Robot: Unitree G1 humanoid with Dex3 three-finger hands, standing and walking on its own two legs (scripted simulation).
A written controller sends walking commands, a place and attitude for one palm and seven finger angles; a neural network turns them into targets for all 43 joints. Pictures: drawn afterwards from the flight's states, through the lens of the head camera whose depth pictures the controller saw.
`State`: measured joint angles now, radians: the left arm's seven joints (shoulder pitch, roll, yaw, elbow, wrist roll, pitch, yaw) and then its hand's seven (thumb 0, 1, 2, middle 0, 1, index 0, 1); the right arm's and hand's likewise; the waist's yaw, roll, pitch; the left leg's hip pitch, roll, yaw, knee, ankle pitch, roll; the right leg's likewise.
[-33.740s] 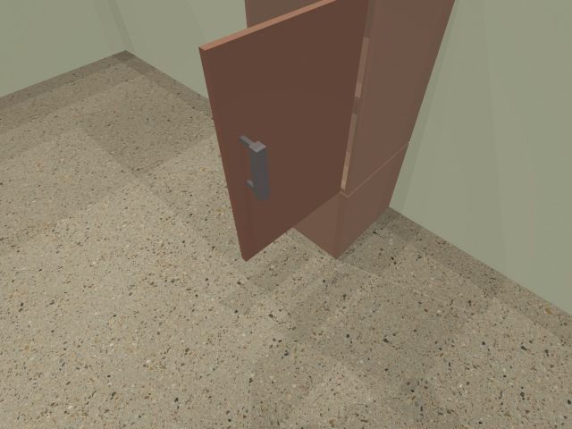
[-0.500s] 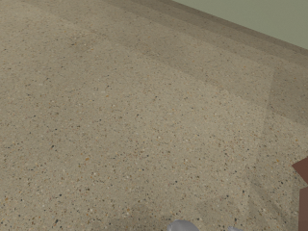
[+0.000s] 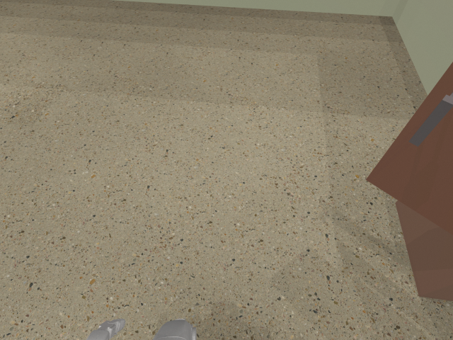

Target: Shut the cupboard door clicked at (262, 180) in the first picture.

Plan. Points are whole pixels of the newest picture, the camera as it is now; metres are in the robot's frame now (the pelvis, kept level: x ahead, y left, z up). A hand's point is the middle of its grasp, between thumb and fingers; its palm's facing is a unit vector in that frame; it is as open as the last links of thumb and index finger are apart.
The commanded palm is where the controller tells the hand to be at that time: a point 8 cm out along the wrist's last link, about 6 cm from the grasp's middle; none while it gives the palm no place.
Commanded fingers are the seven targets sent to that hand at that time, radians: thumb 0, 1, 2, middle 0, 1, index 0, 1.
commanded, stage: turn to face it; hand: left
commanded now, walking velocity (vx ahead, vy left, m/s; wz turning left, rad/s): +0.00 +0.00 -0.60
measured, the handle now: (434, 118) +0.60 -0.48 +0.00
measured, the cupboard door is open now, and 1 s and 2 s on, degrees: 53 53 53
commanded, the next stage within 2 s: take the last steps up to it in 1.12 s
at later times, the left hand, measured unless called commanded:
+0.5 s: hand (149, 306) +0.20 +0.17 -0.16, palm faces -0.32 -0.92 -0.23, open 7.4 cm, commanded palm none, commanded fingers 0.00 0.90 0.90 -0.20 -0.30 -0.20 -0.30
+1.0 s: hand (170, 285) +0.24 +0.14 -0.18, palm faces -0.53 -0.83 -0.18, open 7.4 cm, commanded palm none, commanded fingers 0.00 0.90 0.90 -0.20 -0.30 -0.20 -0.30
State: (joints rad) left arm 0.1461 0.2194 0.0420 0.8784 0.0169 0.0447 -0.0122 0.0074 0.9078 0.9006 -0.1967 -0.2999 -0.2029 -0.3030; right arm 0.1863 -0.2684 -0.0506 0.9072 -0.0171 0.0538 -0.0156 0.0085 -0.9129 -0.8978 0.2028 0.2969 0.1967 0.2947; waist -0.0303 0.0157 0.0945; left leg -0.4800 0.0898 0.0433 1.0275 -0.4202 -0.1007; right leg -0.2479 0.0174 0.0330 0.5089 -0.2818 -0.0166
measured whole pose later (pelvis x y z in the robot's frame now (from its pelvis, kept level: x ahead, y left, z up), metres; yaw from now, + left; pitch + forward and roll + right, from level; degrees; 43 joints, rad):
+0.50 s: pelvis +0.02 +0.01 +0.00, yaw -19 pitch +0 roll -2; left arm 0.12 0.26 0.07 0.88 0.01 0.08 -0.05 0.01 0.91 0.90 -0.19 -0.30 -0.20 -0.30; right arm 0.23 -0.23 -0.03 0.90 -0.03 0.02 -0.01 0.00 -0.91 -0.90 0.21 0.30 0.20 0.30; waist -0.02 0.02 0.11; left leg -0.22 0.19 0.24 0.58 -0.35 -0.05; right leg -0.32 -0.02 -0.08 0.68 -0.36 0.03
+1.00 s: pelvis +0.06 +0.01 +0.00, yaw -34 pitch +1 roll -2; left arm 0.17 0.27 0.07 0.92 0.01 0.08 -0.02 0.01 0.91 0.90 -0.20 -0.30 -0.20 -0.30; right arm 0.19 -0.21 0.00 0.87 -0.03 0.00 -0.03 0.00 -0.91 -0.90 0.21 0.30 0.20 0.30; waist 0.00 -0.05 0.08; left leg -0.29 0.07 0.09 0.57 -0.29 0.02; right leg -0.43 0.05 0.05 1.00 -0.51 0.03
